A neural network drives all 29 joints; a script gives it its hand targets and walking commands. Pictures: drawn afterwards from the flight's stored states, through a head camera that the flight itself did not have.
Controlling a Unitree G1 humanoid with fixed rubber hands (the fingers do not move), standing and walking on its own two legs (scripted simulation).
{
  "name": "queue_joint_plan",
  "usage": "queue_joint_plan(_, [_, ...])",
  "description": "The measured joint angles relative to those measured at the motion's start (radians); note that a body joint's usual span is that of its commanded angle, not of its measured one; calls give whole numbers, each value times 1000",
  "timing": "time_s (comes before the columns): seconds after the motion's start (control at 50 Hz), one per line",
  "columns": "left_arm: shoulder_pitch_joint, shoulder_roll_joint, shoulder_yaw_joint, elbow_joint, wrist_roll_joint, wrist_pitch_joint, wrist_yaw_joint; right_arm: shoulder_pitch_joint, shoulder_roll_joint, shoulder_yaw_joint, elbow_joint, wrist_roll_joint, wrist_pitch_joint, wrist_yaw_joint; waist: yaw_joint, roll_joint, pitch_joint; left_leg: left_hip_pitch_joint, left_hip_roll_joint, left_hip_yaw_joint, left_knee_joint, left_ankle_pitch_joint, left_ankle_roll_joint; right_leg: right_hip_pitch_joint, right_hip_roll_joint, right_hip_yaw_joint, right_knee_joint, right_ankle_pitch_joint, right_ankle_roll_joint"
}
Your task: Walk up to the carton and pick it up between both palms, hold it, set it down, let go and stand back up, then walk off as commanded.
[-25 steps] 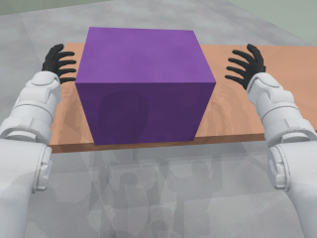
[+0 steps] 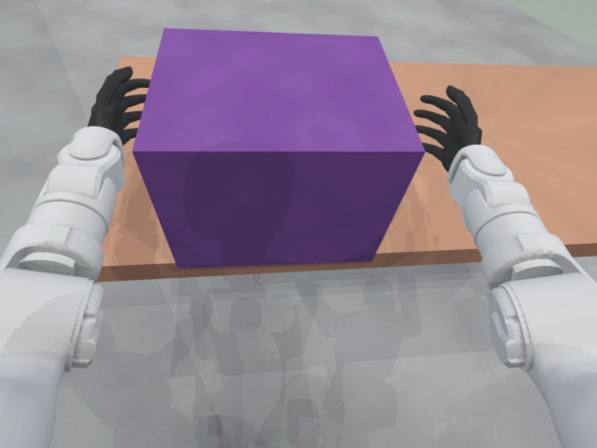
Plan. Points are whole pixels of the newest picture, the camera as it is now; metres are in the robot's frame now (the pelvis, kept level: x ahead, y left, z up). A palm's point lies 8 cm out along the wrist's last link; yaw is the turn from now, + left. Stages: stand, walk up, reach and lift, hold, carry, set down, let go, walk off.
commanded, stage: reach and lift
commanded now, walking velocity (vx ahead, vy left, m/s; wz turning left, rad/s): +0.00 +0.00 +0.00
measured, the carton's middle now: (276, 154) +0.48 +0.08 +0.11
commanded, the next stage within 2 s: none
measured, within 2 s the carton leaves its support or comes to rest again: leaves its support in 1.40 s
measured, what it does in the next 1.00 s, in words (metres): stands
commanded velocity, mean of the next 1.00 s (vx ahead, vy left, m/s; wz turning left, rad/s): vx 0.00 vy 0.00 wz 0.00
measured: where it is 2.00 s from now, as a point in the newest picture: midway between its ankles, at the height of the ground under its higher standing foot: outside the picture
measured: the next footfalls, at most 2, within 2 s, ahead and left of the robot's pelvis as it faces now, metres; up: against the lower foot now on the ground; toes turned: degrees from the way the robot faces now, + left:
none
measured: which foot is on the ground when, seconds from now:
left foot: down 0.00-1.00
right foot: down 0.00-1.00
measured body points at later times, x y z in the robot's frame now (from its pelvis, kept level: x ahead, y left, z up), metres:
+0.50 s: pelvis +0.00 +0.00 +0.00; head +0.05 +0.03 +0.45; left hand +0.46 +0.27 +0.15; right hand +0.49 -0.12 +0.14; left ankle +0.02 +0.11 -0.74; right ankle -0.03 -0.11 -0.74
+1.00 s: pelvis +0.00 +0.00 +0.00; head +0.05 +0.03 +0.45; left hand +0.46 +0.27 +0.15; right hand +0.48 -0.11 +0.14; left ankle +0.02 +0.11 -0.74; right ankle -0.03 -0.11 -0.74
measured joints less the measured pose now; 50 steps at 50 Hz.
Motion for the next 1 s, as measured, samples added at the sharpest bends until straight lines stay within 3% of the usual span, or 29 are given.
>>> queue_joint_plan(0.22, [2,-46,57,-9,0,2,1,0,94,0,-7,-78,-6,-38,0,0,-4,0,0,0,0,1,0,0,0,0,0,1,0])
queue_joint_plan(1.0, [2,-78,103,34,0,-17,50,0,145,0,-9,-154,18,-99,-8,0,-22,0,0,0,0,3,0,0,0,0,0,2,0])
